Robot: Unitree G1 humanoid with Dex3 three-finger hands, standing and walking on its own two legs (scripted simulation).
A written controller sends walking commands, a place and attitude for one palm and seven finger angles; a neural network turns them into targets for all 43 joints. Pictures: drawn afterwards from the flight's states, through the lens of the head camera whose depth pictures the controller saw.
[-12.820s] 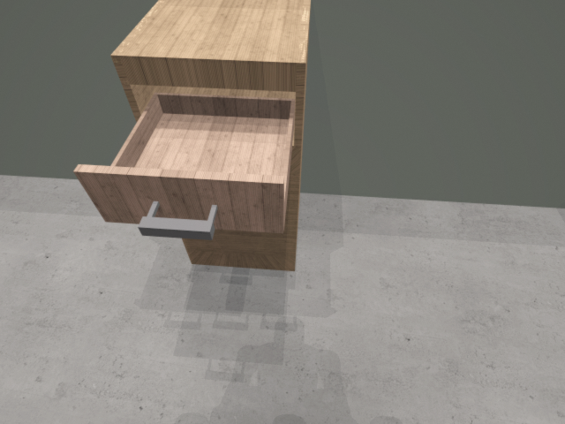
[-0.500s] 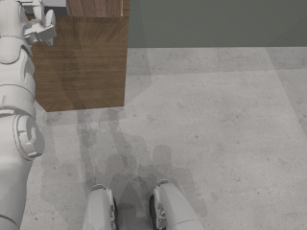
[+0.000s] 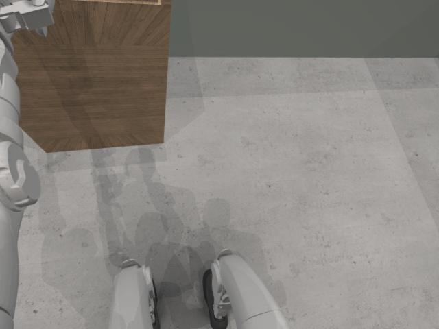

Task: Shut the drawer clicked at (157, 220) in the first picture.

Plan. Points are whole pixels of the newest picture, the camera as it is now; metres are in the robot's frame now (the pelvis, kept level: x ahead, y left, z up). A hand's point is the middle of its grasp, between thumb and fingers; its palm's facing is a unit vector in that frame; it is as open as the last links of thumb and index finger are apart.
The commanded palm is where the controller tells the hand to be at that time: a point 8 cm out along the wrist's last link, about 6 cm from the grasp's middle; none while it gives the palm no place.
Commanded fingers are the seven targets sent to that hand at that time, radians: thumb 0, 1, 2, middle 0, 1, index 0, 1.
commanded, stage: pull the fist back off the drawer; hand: left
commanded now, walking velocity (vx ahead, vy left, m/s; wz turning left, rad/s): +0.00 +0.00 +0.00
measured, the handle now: out of the picture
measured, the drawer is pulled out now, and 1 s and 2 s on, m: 0.00 0.00 0.00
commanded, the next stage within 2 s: draw the hand back to the body in 0.80 s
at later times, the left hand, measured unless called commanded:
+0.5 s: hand (45, 4) +0.60 +0.18 +0.10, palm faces +0.02 -1.00 -0.04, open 3.3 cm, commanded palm +0.59 +0.18 +0.10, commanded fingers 0.00 0.90 0.90 -1.40 -1.60 -1.40 -1.60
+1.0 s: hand (44, 9) +0.59 +0.17 +0.10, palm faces +0.05 -1.00 -0.02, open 3.2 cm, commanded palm +0.53 +0.21 +0.12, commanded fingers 0.00 0.90 0.90 -1.40 -1.60 -1.40 -1.60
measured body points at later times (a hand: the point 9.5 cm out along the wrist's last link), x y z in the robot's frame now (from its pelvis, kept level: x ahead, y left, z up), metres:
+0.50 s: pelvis +0.00 +0.00 +0.00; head +0.19 +0.05 +0.41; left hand +0.59 +0.23 +0.10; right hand -0.04 -0.25 -0.09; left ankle +0.07 +0.10 -0.61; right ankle +0.04 -0.13 -0.61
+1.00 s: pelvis +0.04 -0.01 +0.03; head +0.20 +0.01 +0.45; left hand +0.58 +0.23 +0.11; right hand +0.03 -0.27 -0.08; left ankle +0.07 +0.10 -0.61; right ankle +0.04 -0.13 -0.61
